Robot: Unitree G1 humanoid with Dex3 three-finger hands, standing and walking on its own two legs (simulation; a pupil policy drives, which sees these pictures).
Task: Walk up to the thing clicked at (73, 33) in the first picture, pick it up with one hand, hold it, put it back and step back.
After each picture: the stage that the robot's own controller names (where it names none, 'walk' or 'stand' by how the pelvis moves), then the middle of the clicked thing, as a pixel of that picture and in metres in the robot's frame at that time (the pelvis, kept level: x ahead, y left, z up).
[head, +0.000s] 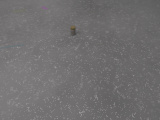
stand; (72, 30) +1.73 +0.11 -0.72
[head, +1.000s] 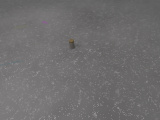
walk; (71, 44) +1.61 +0.27 -0.71
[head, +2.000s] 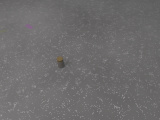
walk; (60, 62) +1.09 +0.29 -0.71
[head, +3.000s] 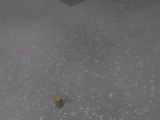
walk; (58, 101) +0.69 +0.27 -0.72
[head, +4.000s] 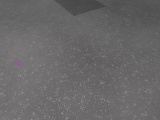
walk; out of the picture +0.46 +0.16 -0.70
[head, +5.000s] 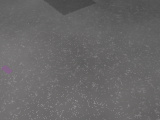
stand; out of the picture +0.38 +0.21 -0.72
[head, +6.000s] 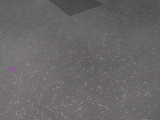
stand; out of the picture +0.38 +0.19 -0.72
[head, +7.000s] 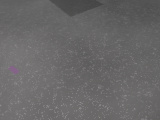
stand; out of the picture +0.38 +0.20 -0.73
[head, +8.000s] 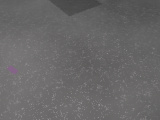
stand; out of the picture +0.37 +0.20 -0.73
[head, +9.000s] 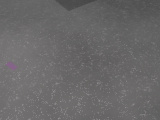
go down; out of the picture +0.38 +0.20 -0.72
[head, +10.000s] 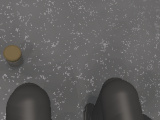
go down; (14, 57) +0.47 +0.22 -0.30
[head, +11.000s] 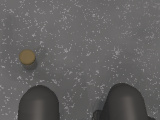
approach; (28, 60) +0.47 +0.21 -0.31
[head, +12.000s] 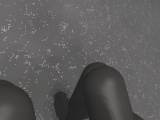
close in; out of the picture +0.46 +0.26 -0.23
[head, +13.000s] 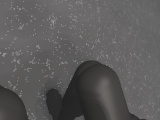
close; out of the picture +0.46 +0.27 -0.23
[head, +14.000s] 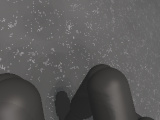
lift; out of the picture +0.40 +0.25 -0.24
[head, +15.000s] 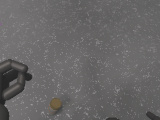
close; (54, 106) +0.39 +0.16 -0.53
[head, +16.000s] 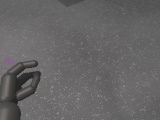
close; out of the picture +0.35 +0.16 -0.67
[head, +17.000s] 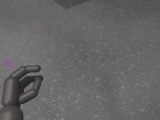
stand; out of the picture +0.35 +0.17 -0.68
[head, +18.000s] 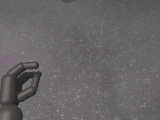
stand; out of the picture +0.35 +0.17 -0.67
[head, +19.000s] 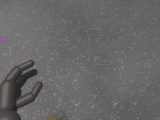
stand; out of the picture +0.37 +0.17 -0.62
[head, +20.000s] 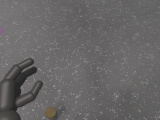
stand; (51, 114) +0.37 +0.17 -0.58
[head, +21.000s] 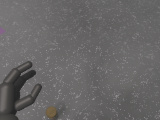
stand; (52, 113) +0.37 +0.17 -0.58
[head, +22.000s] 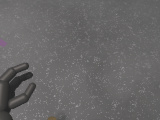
stand; out of the picture +0.36 +0.17 -0.62
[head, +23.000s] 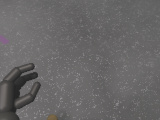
stand; out of the picture +0.36 +0.18 -0.61
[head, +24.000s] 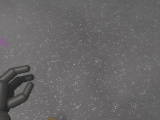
stand; out of the picture +0.36 +0.18 -0.63
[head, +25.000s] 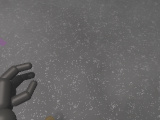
stand; out of the picture +0.37 +0.18 -0.62
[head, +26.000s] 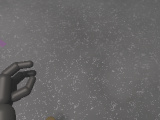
stand; out of the picture +0.36 +0.18 -0.63
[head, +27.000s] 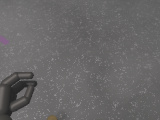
stand; out of the picture +0.36 +0.18 -0.63
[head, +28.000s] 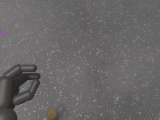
stand; (52, 115) +0.37 +0.17 -0.59
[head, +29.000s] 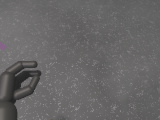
close; out of the picture +0.35 +0.17 -0.64
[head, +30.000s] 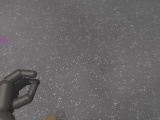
close; out of the picture +0.36 +0.18 -0.62
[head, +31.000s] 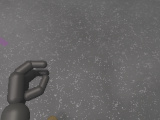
close; out of the picture +0.37 +0.18 -0.62
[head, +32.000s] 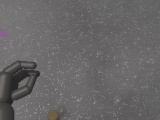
close; (53, 117) +0.36 +0.17 -0.60
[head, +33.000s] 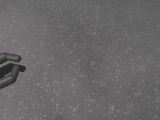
stand; out of the picture +0.35 +0.17 -0.65
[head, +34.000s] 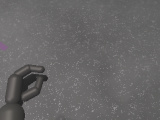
close; out of the picture +0.35 +0.18 -0.64
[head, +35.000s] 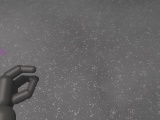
close; out of the picture +0.36 +0.17 -0.64
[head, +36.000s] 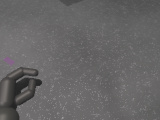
close; out of the picture +0.34 +0.18 -0.68
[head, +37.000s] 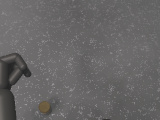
crouch; (45, 108) +0.37 +0.18 -0.56
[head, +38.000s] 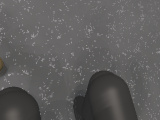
lower; out of the picture +0.43 +0.21 -0.27
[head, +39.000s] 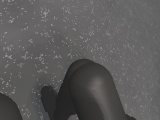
lower; out of the picture +0.41 +0.24 -0.23
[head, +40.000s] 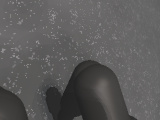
lower; out of the picture +0.41 +0.24 -0.23
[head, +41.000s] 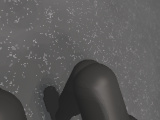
lower; out of the picture +0.41 +0.24 -0.23
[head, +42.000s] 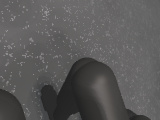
lower; out of the picture +0.41 +0.24 -0.23
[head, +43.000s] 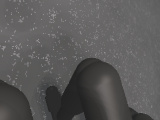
withdraw; out of the picture +0.41 +0.23 -0.23
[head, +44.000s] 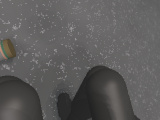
stand; out of the picture +0.44 +0.17 -0.25
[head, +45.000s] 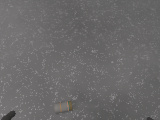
stand; (63, 106) +0.44 +0.08 -0.60
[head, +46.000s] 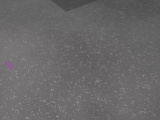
stand; out of the picture +0.47 +0.09 -0.69
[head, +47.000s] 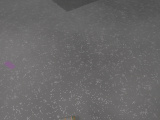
stand; out of the picture +0.51 +0.09 -0.69
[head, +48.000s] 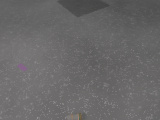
stand; (74, 118) +0.57 +0.09 -0.74
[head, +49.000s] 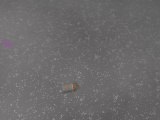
walk; (68, 87) +0.65 +0.08 -0.72
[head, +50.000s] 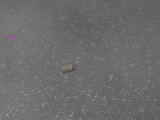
walk; (67, 67) +0.90 +0.15 -0.73
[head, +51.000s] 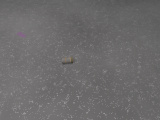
stand; (67, 60) +1.19 +0.13 -0.73
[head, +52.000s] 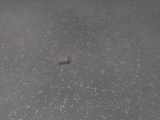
stand; (63, 60) +1.12 +0.17 -0.74
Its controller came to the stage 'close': yes
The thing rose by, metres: 0.01
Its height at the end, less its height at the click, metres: -0.02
